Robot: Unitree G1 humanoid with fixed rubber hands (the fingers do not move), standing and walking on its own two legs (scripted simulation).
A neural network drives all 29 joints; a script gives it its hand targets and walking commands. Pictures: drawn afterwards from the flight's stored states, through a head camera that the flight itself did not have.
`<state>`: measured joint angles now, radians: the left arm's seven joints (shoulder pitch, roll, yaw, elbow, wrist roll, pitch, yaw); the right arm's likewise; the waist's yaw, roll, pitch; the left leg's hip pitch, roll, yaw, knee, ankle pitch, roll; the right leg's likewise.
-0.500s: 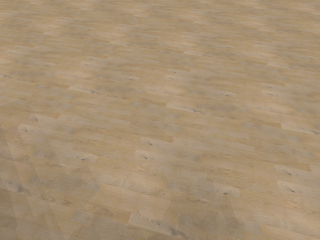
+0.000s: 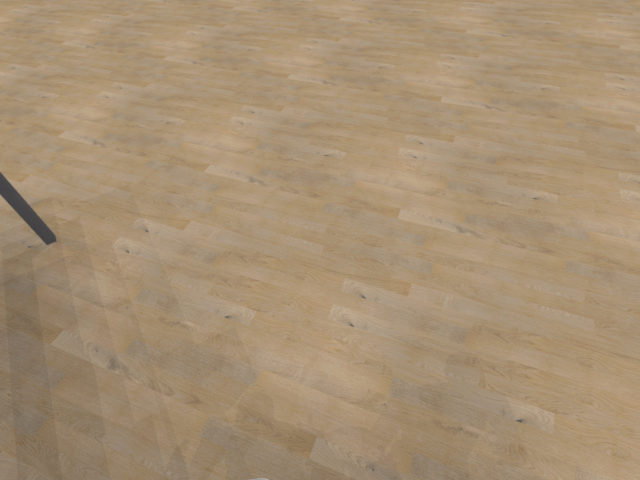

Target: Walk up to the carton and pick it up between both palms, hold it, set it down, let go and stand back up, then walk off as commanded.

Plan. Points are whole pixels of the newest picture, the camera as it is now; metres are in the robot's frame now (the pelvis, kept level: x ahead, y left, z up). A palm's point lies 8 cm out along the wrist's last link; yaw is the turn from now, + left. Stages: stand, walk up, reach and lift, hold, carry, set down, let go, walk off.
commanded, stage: walk up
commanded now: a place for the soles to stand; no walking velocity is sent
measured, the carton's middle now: out of the picture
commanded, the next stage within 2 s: none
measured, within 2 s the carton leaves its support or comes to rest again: neither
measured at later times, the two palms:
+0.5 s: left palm (30, 443) +0.21 +0.41 -0.09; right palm (460, 437) +0.21 -0.18 -0.13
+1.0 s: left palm out of the picture +0.25 +0.52 -0.12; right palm (338, 301) +0.44 -0.02 -0.12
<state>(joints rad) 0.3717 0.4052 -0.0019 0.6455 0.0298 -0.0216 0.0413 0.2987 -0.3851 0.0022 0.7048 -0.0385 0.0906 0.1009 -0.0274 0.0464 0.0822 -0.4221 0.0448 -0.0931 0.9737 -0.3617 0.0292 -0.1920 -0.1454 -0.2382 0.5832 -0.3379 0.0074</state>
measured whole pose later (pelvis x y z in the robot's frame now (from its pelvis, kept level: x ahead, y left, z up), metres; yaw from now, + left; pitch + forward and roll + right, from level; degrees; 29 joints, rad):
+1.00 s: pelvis +0.26 +0.21 -0.03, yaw +22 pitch -3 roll +1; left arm 0.32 0.41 0.00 0.64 0.03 0.00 0.00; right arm 0.30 -0.34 0.00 0.70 -0.04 0.04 0.06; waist -0.03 -0.05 0.08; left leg -0.32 -0.04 -0.12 0.81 -0.43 -0.02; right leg -0.25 -0.08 -0.11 1.11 -0.65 0.02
